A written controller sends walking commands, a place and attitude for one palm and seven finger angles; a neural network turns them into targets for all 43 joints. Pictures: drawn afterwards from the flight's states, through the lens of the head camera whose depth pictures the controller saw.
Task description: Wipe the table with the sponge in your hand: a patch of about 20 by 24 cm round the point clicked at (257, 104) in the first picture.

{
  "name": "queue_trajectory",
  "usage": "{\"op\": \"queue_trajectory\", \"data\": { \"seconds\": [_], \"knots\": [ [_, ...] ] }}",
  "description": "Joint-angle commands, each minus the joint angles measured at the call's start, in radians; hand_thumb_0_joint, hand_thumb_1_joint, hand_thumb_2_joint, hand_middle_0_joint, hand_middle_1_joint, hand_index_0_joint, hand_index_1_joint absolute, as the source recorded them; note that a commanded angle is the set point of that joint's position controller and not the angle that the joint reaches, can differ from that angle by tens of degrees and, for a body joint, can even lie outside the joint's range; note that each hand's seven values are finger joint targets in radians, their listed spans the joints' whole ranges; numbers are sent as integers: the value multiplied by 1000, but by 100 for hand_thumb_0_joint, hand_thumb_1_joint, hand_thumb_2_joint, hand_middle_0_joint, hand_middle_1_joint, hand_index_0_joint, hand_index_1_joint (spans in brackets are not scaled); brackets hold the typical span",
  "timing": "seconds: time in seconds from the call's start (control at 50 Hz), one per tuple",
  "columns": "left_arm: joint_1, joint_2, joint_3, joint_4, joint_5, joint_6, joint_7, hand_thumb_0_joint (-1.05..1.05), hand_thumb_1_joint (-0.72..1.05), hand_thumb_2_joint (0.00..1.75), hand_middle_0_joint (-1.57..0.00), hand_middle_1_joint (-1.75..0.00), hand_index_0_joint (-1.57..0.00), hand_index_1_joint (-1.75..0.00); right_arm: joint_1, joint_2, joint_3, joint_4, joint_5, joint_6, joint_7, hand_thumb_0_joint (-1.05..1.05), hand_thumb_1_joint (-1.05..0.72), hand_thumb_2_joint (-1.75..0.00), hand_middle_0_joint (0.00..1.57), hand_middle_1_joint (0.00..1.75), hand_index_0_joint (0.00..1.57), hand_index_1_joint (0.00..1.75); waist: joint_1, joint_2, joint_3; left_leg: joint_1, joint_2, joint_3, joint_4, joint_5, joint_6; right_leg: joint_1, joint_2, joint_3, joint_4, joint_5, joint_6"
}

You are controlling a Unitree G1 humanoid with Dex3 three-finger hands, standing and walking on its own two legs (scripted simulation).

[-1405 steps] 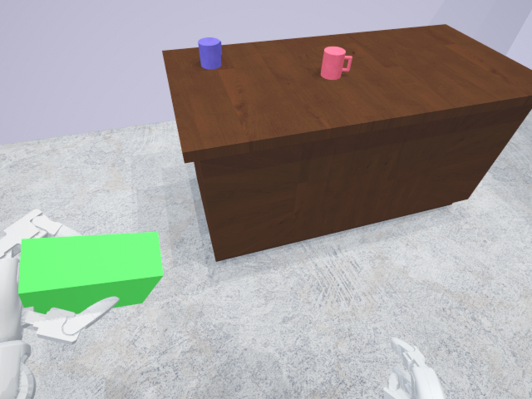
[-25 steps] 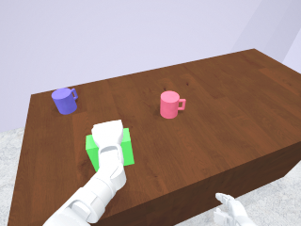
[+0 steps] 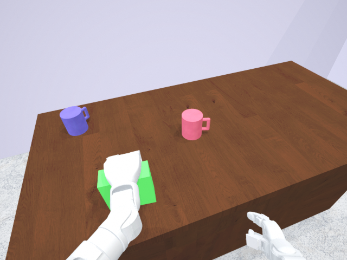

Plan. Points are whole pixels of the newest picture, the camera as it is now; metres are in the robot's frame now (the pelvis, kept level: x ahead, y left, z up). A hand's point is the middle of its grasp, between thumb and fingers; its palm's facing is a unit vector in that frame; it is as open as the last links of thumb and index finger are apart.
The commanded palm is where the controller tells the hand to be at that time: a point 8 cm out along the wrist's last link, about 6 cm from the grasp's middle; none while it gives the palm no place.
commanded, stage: slide back across to the middle lane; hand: left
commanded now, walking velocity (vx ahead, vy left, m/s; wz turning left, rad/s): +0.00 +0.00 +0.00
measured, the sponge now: (130, 191) +0.30 +0.16 -0.02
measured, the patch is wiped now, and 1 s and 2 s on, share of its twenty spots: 1.00 1.00 1.00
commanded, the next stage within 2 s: wipe forward along the middle lane in 0.70 s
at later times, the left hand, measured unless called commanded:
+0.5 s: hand (114, 187) +0.28 +0.19 +0.03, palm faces +0.01 -0.14 -0.99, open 9.6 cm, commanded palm +0.23 +0.19 +0.08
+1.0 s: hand (102, 189) +0.27 +0.22 +0.03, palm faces -0.02 -0.11 -0.99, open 9.6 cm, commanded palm +0.24 +0.23 +0.07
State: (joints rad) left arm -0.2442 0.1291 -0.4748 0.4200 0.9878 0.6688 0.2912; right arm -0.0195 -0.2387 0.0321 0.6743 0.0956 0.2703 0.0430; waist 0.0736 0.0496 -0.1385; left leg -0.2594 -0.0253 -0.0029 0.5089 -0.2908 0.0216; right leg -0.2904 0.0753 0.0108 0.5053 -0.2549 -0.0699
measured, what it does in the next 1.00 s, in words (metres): stands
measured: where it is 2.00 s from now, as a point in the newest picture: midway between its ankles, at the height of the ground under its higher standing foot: outside the picture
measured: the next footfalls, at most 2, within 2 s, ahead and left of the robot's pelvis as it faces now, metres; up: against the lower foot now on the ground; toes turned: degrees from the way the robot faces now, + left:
none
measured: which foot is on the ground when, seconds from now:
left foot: down 0.00-1.00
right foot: down 0.00-1.00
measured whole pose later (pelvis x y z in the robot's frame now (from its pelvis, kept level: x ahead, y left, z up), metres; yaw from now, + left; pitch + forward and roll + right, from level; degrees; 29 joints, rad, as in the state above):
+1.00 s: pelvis -0.01 +0.00 +0.00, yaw -1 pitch +1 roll +0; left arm -0.11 0.24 -0.30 0.29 1.00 0.56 0.19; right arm -0.01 -0.24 0.04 0.68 0.08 0.17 -0.02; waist 0.08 0.05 -0.10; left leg -0.22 -0.02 0.01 0.48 -0.27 0.02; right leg -0.26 0.08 0.02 0.48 -0.23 -0.07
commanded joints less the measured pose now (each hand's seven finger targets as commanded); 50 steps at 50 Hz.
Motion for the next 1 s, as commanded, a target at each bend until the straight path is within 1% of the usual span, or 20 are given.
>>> {"op": "queue_trajectory", "data": {
  "seconds": [0.0, 0.08, 0.12, 0.18, 0.22, 0.28, 0.36, 0.38, 0.46, 0.48, 0.56, 0.58, 0.66, 0.68, 0.7, 0.74, 0.78, 0.84, 0.88, 0.98],
  "knots": [
    [-151, 5, 40, -81, -32, -3, -35, 0, 10, 130, -120, -160, -120, -160, -248, -101, -36, -175, -1, -57, -10, 0, -90, -90, 20, 30, 20, 30, -4, -158, -107, -21, -15, -15, -37, 196, 18, 110, -48, 98, -74, 272, -16],
    [-126, 72, 107, -165, -30, -10, -30, 0, 10, 130, -120, -160, -120, -160, -260, -99, -38, -191, -3, -62, -11, 0, -90, -90, 20, 30, 20, 30, 19, -117, -165, -2, -17, -21, -42, 224, 17, 155, -49, 111, -66, 300, -21],
    [-67, 70, 105, -188, -29, -10, -27, 0, 10, 130, -120, -160, -120, -160, -255, -95, -37, -198, -3, -67, -9, 0, -90, -90, 20, 30, 20, 30, 22, -151, -170, 4, -17, -18, -39, 250, 20, 184, -50, 105, -59, 348, -16],
    [-30, 118, 146, -243, -27, -7, -32, 0, 10, 130, -120, -160, -120, -160, -273, -96, -31, -203, -1, -73, -10, 0, -90, -90, 20, 30, 20, 30, 25, -147, -151, 5, -17, -24, -50, 255, 18, 198, -52, 122, -71, 366, -16],
    [-22, 116, 128, -248, -9, 1, -36, 0, 10, 130, -120, -160, -120, -160, -271, -97, -29, -199, -2, -80, -11, 0, -90, -90, 20, 30, 20, 30, 20, -152, -116, 17, -18, -21, -50, 255, 21, 178, -49, 123, -79, 346, -13],
    [-42, 168, 170, -290, -6, 4, -50, 0, 10, 130, -120, -160, -120, -160, -282, -99, -27, -199, -3, -89, -16, 0, -90, -90, 20, 30, 20, 30, 25, -115, -99, 33, -20, -27, -64, 234, 22, 168, -46, 138, -104, 280, -18],
    [-15, 155, 145, -292, 11, -10, -66, 0, 10, 130, -120, -160, -120, -160, -274, -97, -24, -195, -5, -105, -19, 0, -90, -90, 20, 30, 20, 30, 24, -104, -80, 47, -19, -30, -70, 229, 23, 147, -44, 128, -106, 241, -19],
    [-4, 188, 184, -310, 7, -19, -70, 0, 10, 130, -120, -160, -120, -160, -275, -100, -27, -196, -6, -108, -19, 0, -90, -90, 20, 30, 20, 30, 29, -109, -95, 51, -20, -36, -70, 232, 24, 159, -41, 137, -109, 244, -21],
    [39, 172, 174, -305, 14, -42, -70, 0, 10, 130, -120, -160, -120, -160, -265, -97, -27, -196, -8, -120, -22, 0, -90, -90, 20, 30, 20, 30, 30, -115, -78, 50, -20, -33, -69, 225, 22, 144, -42, 132, -112, 219, -18],
    [44, 195, 200, -324, 13, -50, -70, 0, 10, 130, -120, -160, -120, -160, -266, -100, -30, -196, -10, -121, -21, 0, -90, -90, 20, 30, 20, 30, 33, -103, -86, 56, -20, -39, -71, 229, 22, 147, -39, 142, -115, 226, -23],
    [56, 196, 200, -318, 16, -61, -65, 0, 10, 130, -120, -160, -120, -160, -262, -99, -29, -196, -11, -129, -26, 0, -90, -90, 20, 30, 20, 30, 34, -121, -69, 49, -18, -39, -74, 211, 21, 132, -41, 133, -120, 185, -18],
    [37, 221, 228, -332, 18, -65, -65, 0, 10, 130, -120, -160, -120, -160, -262, -104, -32, -193, -14, -129, -28, 0, -90, -90, 20, 30, 20, 30, 32, -110, -72, 56, -18, -43, -75, 206, 23, 127, -37, 143, -126, 177, -23],
    [75, 205, 215, -319, 20, -70, -62, 0, 10, 130, -120, -160, -120, -160, -258, -99, -29, -195, -13, -138, -29, 0, -90, -90, 20, 30, 20, 30, 37, -102, -63, 55, -19, -40, -74, 213, 22, 127, -39, 130, -119, 183, -21],
    [73, 248, 261, -331, 20, -75, -61, 0, 10, 130, -120, -160, -120, -160, -258, -105, -32, -191, -15, -138, -30, 0, -90, -90, 20, 30, 20, 30, 41, -105, -75, 57, -19, -47, -75, 213, 22, 133, -36, 144, -122, 184, -25],
    [84, 228, 240, -337, 19, -75, -62, 0, 10, 130, -120, -160, -120, -160, -258, -100, -28, -200, -15, -139, -32, 0, -90, -90, 20, 30, 20, 30, 42, -94, -84, 54, -20, -39, -76, 215, 24, 146, -42, 135, -115, 186, -20],
    [91, 239, 251, -320, 19, -78, -62, 0, 10, 130, -120, -160, -120, -160, -255, -100, -27, -194, -14, -143, -36, 0, -90, -90, 20, 30, 20, 30, 41, -103, -62, 49, -22, -40, -76, 206, 22, 134, -41, 139, -124, 171, -19],
    [45, 254, 262, -335, 20, -79, -69, 0, 10, 130, -120, -160, -120, -160, -257, -106, -29, -190, -17, -144, -40, 0, -90, -90, 20, 30, 20, 30, 31, -103, -55, 53, -20, -48, -80, 192, 23, 119, -38, 152, -136, 145, -23],
    [-13, 223, 227, -261, 30, -76, -74, 0, 10, 130, -120, -160, -120, -160, -238, -106, -25, -179, -15, -148, -50, 0, -90, -90, 20, 30, 20, 30, 17, -101, -21, 42, -19, -43, -82, 164, 23, 75, -38, 130, -138, 100, -19],
    [-47, 273, 280, -244, 25, -89, -76, 0, 10, 130, -120, -160, -120, -160, -225, -114, -29, -172, -18, -151, -62, 0, -90, -90, 20, 30, 20, 30, 18, -126, -48, 36, -22, -45, -78, 151, 26, 86, -36, 145, -144, 100, -19],
    [-83, 282, 305, -179, 30, -129, -73, 0, 10, 130, -120, -160, -120, -160, -193, -117, -31, -164, -22, -158, -80, 0, -90, -90, 20, 30, 20, 30, 17, -103, -94, 14, -24, -40, -69, 165, 21, 99, -40, 138, -115, 168, -21]
  ]
}}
